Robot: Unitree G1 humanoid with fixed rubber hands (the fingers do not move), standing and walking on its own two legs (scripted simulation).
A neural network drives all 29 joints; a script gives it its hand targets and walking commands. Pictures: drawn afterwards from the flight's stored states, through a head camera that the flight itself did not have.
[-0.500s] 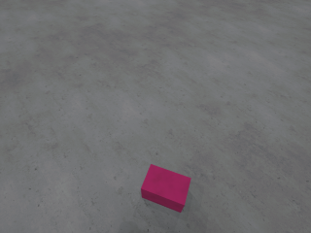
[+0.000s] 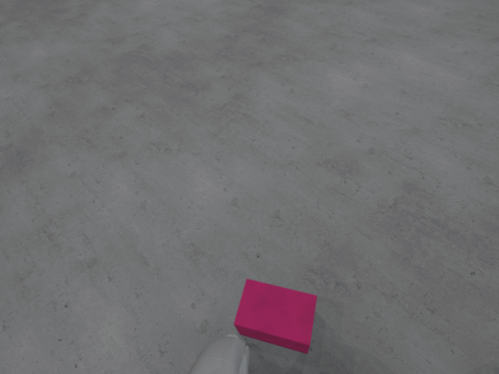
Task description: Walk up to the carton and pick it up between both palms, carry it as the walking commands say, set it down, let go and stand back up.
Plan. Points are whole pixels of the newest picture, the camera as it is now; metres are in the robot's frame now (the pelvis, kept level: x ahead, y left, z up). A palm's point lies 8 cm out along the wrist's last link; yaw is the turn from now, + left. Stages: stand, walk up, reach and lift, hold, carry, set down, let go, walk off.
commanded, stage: walk up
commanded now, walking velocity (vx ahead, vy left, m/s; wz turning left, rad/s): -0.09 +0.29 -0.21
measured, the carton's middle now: (276, 316) +0.36 +0.04 -0.68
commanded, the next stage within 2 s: none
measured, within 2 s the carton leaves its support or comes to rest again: neither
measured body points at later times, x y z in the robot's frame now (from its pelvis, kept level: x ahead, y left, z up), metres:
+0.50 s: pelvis +0.00 +0.10 +0.00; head +0.03 +0.14 +0.44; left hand +0.08 +0.33 -0.17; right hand +0.08 -0.14 -0.13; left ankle +0.07 +0.16 -0.73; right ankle -0.10 -0.06 -0.65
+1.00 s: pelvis -0.02 +0.09 +0.00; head +0.00 +0.09 +0.45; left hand +0.06 +0.32 -0.15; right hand +0.03 -0.16 -0.14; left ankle -0.01 +0.20 -0.73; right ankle -0.07 -0.04 -0.73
